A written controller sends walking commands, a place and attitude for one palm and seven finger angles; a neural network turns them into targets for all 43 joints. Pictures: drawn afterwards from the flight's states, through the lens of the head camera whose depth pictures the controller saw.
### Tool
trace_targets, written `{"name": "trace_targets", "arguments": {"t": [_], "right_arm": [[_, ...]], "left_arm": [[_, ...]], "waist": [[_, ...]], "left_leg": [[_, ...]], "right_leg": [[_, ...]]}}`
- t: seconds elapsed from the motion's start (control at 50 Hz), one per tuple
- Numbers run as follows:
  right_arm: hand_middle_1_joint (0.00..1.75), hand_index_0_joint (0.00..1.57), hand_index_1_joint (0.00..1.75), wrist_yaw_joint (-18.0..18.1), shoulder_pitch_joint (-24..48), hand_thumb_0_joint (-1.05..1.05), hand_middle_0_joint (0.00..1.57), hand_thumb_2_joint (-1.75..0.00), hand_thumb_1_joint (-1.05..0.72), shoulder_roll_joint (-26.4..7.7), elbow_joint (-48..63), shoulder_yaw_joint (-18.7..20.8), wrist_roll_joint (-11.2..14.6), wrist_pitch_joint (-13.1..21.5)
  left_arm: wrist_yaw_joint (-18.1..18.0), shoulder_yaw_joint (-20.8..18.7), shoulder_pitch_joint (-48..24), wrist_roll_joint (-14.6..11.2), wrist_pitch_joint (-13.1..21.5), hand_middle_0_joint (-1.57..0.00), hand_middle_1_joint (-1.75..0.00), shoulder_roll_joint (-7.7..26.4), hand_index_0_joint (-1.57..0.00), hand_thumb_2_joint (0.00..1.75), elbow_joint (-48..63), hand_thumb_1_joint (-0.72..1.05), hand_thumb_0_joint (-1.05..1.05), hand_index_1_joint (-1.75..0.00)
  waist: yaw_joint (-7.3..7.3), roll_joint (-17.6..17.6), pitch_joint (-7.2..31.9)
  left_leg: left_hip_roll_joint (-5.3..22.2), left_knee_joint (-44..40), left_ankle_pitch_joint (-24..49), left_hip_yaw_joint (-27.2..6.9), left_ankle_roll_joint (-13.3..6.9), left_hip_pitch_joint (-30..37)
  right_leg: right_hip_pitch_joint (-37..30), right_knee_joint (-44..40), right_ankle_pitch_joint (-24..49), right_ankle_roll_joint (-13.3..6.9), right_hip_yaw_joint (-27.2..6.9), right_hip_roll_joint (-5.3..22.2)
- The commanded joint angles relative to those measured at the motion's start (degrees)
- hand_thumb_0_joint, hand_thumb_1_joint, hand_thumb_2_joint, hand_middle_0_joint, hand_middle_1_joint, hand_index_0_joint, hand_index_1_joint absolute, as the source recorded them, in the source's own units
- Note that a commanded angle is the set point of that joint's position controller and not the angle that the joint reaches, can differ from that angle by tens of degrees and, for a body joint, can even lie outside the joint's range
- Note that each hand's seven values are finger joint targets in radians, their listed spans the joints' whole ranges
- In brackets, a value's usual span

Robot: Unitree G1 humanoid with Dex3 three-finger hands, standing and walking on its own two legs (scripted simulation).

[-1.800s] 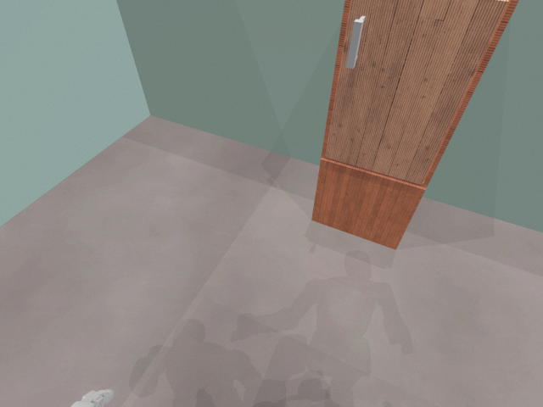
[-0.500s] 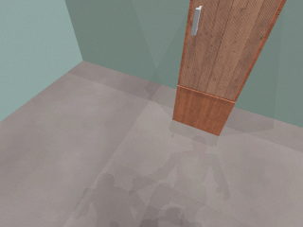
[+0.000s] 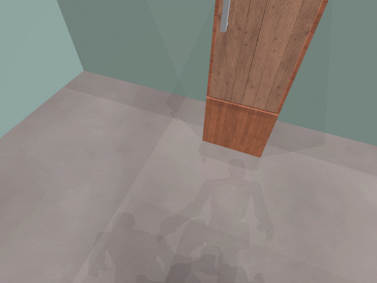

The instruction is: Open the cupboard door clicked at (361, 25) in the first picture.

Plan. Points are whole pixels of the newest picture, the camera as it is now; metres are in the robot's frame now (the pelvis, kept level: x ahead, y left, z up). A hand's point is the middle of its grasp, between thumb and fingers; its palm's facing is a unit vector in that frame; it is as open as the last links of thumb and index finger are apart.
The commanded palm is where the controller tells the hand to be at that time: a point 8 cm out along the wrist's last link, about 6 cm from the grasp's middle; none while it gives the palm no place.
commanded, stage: turn to face it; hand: left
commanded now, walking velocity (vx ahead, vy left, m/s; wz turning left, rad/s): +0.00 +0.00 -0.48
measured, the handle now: (226, 12) +1.06 -0.08 +0.11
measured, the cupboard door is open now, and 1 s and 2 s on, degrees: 0 0 0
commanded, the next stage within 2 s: take the last steps up to it in 0.56 s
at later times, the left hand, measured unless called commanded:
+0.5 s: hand out of the picture +0.04 +0.16 -0.16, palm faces -0.12 -0.96 -0.24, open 7.4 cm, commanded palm none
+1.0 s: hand out of the picture +0.06 +0.21 -0.17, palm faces -0.28 -0.94 -0.17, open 7.4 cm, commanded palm none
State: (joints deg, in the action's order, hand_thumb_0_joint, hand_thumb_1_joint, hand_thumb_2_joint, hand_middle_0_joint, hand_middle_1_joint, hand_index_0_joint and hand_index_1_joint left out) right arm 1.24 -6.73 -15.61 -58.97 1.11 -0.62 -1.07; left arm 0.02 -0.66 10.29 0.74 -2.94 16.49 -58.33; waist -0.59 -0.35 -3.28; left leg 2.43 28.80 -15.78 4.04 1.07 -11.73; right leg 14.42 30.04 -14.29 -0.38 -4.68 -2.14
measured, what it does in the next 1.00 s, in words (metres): steps on the spot, turning right: left foot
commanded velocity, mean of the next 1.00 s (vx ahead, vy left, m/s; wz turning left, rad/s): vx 0.11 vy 0.00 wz -0.22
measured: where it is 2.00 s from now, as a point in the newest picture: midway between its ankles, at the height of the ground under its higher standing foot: (207, 273)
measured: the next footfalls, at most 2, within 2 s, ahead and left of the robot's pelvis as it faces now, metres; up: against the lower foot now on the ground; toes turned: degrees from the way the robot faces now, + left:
left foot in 0.70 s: +0.00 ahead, +0.12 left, +0.00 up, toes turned -13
right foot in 1.24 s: +0.06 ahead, -0.16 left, +0.00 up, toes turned -27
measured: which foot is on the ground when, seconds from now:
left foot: down 0.00-0.18, up 0.20-0.68, down 0.70-1.00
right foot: down 0.00-0.72, up 0.74-1.00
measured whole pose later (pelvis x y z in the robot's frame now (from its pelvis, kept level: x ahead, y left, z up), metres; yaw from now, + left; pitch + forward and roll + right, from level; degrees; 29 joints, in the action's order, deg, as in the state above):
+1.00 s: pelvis -0.02 +0.04 +0.01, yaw -19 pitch +0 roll -1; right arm 2.0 -24.0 -7.8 -61.5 1.4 -1.1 2.4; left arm 1.2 -4.3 17.5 1.9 -2.2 12.9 -58.9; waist 1.1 -2.2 2.4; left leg 0.2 19.5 -14.7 6.0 -2.9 -5.1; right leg 30.4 60.5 -12.9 1.6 -1.0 1.9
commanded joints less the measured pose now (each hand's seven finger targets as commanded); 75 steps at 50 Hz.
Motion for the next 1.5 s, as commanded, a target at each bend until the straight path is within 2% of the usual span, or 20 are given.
{"name": "trace_targets", "arguments": {"t": [0.0,0.08,0.14,0.16,0.18,0.22,0.32,0.56,0.64,0.66,0.7,0.72,0.82,1.08,1.18,1.2,1.22,1.24,1.34,1.48], "right_arm": [[0.30,0.20,0.30,0.72,-1.98,0.00,0.20,-0.90,-0.90,-10.30,4.85,3.13,-0.21,0.45],[0.30,0.20,0.30,0.59,-0.66,0.00,0.20,-0.90,-0.90,-10.15,6.59,3.87,-0.31,1.06],[0.30,0.20,0.30,0.55,2.15,0.00,0.20,-0.90,-0.90,-8.82,7.51,4.06,-0.55,0.49],[0.30,0.20,0.30,0.32,-0.28,0.00,0.20,-0.90,-0.90,-4.34,8.33,3.51,-0.08,-0.14],[0.30,0.20,0.30,0.32,1.29,0.00,0.20,-0.90,-0.90,-2.49,10.01,2.84,0.10,-0.39],[0.30,0.20,0.30,0.22,0.16,0.00,0.20,-0.90,-0.90,-3.59,8.26,3.40,0.01,-0.83],[0.30,0.20,0.30,-0.08,-4.69,0.00,0.20,-0.90,-0.90,-2.24,4.75,3.28,-0.46,-0.66],[0.30,0.20,0.30,0.77,-3.05,0.00,0.20,-0.90,-0.90,-0.62,5.64,2.44,0.19,0.25],[0.30,0.20,0.30,1.12,-11.40,0.00,0.20,-0.90,-0.90,0.07,2.99,2.25,0.56,1.11],[0.30,0.20,0.30,1.21,-13.92,0.00,0.20,-0.90,-0.90,-1.10,2.23,2.18,0.42,1.62],[0.30,0.20,0.30,0.95,-13.07,0.00,0.20,-0.90,-0.90,-8.45,4.11,3.44,-1.00,1.42],[0.30,0.20,0.30,0.93,-10.22,0.00,0.20,-0.90,-0.90,-8.82,5.46,3.34,-1.11,1.28],[0.30,0.20,0.30,1.00,-11.66,0.00,0.20,-0.90,-0.90,-2.91,3.58,1.95,-0.63,3.46],[0.30,0.20,0.30,0.82,-25.42,0.00,0.20,-0.90,-0.90,-0.30,-4.66,2.04,-1.23,4.79],[0.30,0.20,0.30,0.62,-24.50,0.00,0.20,-0.90,-0.90,0.70,-6.14,1.76,-0.93,4.44],[0.30,0.20,0.30,0.24,-24.03,0.00,0.20,-0.90,-0.90,1.83,-5.97,1.53,-0.36,4.75],[0.30,0.20,0.30,-0.42,-24.02,0.00,0.20,-0.90,-0.90,5.01,-4.39,0.94,0.14,5.27],[0.30,0.20,0.30,-0.42,-19.99,0.00,0.20,-0.90,-0.90,3.97,-1.94,1.01,-0.17,5.03],[0.30,0.20,0.30,-1.35,-17.27,0.00,0.20,-0.90,-0.90,6.89,-3.51,2.25,-0.96,2.84],[0.30,0.20,0.30,-2.96,-11.21,0.00,0.20,-0.90,-0.90,6.55,0.48,2.75,-1.03,1.66]], "left_arm": [[-0.04,-2.59,0.15,0.34,0.57,-0.20,-0.30,7.46,-0.20,0.90,6.23,0.90,0.00,-0.30],[0.34,-3.12,2.50,0.33,0.23,-0.20,-0.30,4.40,-0.20,0.90,7.49,0.90,0.00,-0.30],[0.55,-3.95,10.08,0.61,1.00,-0.20,-0.30,3.97,-0.20,0.90,5.77,0.90,0.00,-0.30],[-0.12,-4.90,11.49,1.48,2.12,-0.20,-0.30,9.32,-0.20,0.90,5.73,0.90,0.00,-0.30],[-0.88,-4.88,11.94,0.88,2.28,-0.20,-0.30,12.38,-0.20,0.90,5.87,0.90,0.00,-0.30],[-1.40,-4.84,7.60,0.63,2.04,-0.20,-0.30,8.75,-0.20,0.90,7.29,0.90,0.00,-0.30],[-1.35,-4.16,4.64,0.25,2.70,-0.20,-0.30,5.23,-0.20,0.90,7.97,0.90,0.00,-0.30],[-1.66,-5.04,8.40,1.16,2.19,-0.20,-0.30,5.18,-0.20,0.90,6.26,0.90,0.00,-0.30],[-1.51,-4.95,4.44,0.58,1.63,-0.20,-0.30,5.12,-0.20,0.90,6.44,0.90,0.00,-0.30],[-1.33,-4.47,4.09,0.26,1.57,-0.20,-0.30,3.38,-0.20,0.90,6.68,0.90,0.00,-0.30],[-0.64,-3.85,3.70,0.27,1.36,-0.20,-0.30,-0.34,-0.20,0.90,8.06,0.90,0.00,-0.30],[-0.30,-4.64,2.06,0.85,1.33,-0.20,-0.30,1.08,-0.20,0.90,8.68,0.90,0.00,-0.30],[1.20,-4.40,6.84,1.48,1.86,-0.20,-0.30,-0.99,-0.20,0.90,3.86,0.90,0.00,-0.30],[1.69,-2.47,-4.75,0.93,3.53,-0.20,-0.30,-4.45,-0.20,0.90,5.51,0.90,0.00,-0.30],[1.06,-3.04,3.36,0.83,5.03,-0.20,-0.30,-4.20,-0.20,0.90,1.88,0.90,0.00,-0.30],[0.60,-3.65,10.15,1.00,5.70,-0.20,-0.30,-1.46,-0.20,0.90,-0.46,0.90,0.00,-0.30],[-0.18,-5.06,18.65,1.33,6.55,-0.20,-0.30,4.30,-0.20,0.90,-2.95,0.90,0.00,-0.30],[-0.63,-5.46,23.56,0.36,6.45,-0.20,-0.30,7.31,-0.20,0.90,-4.03,0.90,0.00,-0.30],[-1.21,-2.83,10.96,0.59,7.07,-0.20,-0.30,-3.98,-0.20,0.90,-2.14,0.90,0.00,-0.30],[-1.19,-2.40,11.23,0.90,8.14,-0.20,-0.30,-2.61,-0.20,0.90,-2.34,0.90,0.00,-0.30]], "waist": [[0.86,4.57,3.85],[-0.23,11.81,4.79],[-4.43,4.95,4.26],[-3.88,-13.72,4.45],[-3.74,-19.27,3.30],[-2.01,-12.57,1.17],[0.56,-5.30,5.23],[-1.92,-7.17,7.04],[2.07,-6.41,7.43],[2.97,-2.32,7.50],[3.25,18.50,1.56],[2.57,13.98,-2.20],[-0.16,6.33,-3.57],[4.57,7.43,-4.74],[-0.15,4.19,0.42],[-3.07,0.76,4.52],[-5.90,-11.98,9.93],[-7.09,-14.92,9.82],[-0.33,-2.86,-3.91],[1.11,-7.35,-5.83]], "left_leg": [[10.40,-5.16,5.75,-7.16,-3.78,2.72],[18.70,-7.36,18.48,-10.03,-10.54,0.49],[12.89,7.32,12.57,-1.44,-4.59,-7.70],[3.37,23.51,-6.60,4.08,0.78,-16.44],[-1.01,32.03,-18.79,-1.30,1.77,-20.58],[1.22,36.31,-12.43,-6.47,0.71,-19.43],[0.99,35.57,-2.80,-5.36,1.90,-17.90],[-0.62,14.10,-9.59,-5.00,0.87,-11.38],[-1.66,-2.94,0.29,-3.51,-0.64,3.97],[0.93,-7.69,-0.56,-5.48,-1.41,9.99],[19.95,-21.70,-22.74,-28.99,-8.55,6.66],[22.34,-24.56,-27.25,-30.01,-11.02,-2.65],[10.61,-21.17,-12.88,-13.73,-6.44,0.08],[14.25,-19.14,2.99,-11.48,-11.80,7.20],[9.87,-6.66,9.85,-5.65,-7.54,0.14],[7.67,1.96,8.65,-2.26,-5.37,-7.17],[1.99,17.40,-4.23,3.63,-2.56,-20.28],[-0.12,30.18,-17.98,1.37,-2.16,-26.79],[6.04,36.16,-0.59,-2.35,-0.96,-23.61],[6.05,24.69,6.67,0.87,0.90,-23.10]], "right_leg": [[6.57,4.86,10.53,-0.44,-2.43,3.34],[6.62,20.22,-14.15,1.13,3.63,2.63],[-4.55,3.11,-0.08,0.55,3.63,4.45],[-7.25,-9.67,12.21,-2.08,-15.13,15.44],[-3.09,-13.86,24.27,-6.97,-27.79,23.11],[1.75,-16.14,7.54,-8.91,-23.19,19.51],[-3.24,-12.92,10.19,-7.64,-13.51,12.98],[-6.57,-12.86,15.25,-11.11,-19.77,13.49],[3.13,-11.24,6.35,-6.93,-17.15,10.13],[8.73,-9.46,-4.29,-4.53,-13.85,6.70],[22.44,13.37,-16.06,0.74,1.73,-3.78],[20.72,22.09,-13.34,1.12,0.04,-0.86],[23.31,35.78,-0.51,1.69,2.26,0.88],[17.94,11.36,-3.85,1.75,9.57,6.95],[-4.71,-3.76,1.70,0.05,12.61,3.71],[-17.55,-5.21,1.85,-1.91,7.30,8.51],[-31.23,-8.88,-2.44,-6.74,-8.92,22.55],[-29.57,-15.57,-2.03,-9.85,-21.55,29.82],[-5.62,-20.50,-0.03,-5.90,-1.91,21.25],[-3.30,-21.41,9.51,-6.11,6.86,18.45]]}}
